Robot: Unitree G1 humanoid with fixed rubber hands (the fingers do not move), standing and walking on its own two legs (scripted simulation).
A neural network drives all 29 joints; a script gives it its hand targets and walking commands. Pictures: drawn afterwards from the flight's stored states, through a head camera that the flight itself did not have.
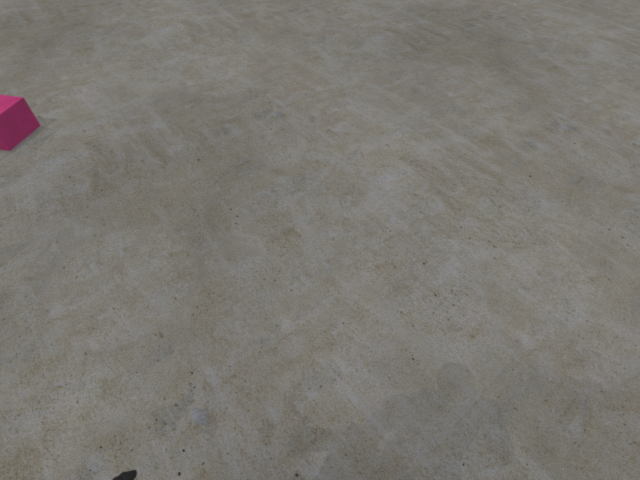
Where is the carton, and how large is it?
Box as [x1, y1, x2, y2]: [0, 95, 40, 150]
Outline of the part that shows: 0,95 0,149 10,150 40,125 22,97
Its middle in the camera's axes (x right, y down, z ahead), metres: -1.75 -0.62 +2.06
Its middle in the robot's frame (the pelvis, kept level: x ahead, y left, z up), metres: +1.82 +1.82 -0.70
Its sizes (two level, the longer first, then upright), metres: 0.268 0.244 0.172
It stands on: the floor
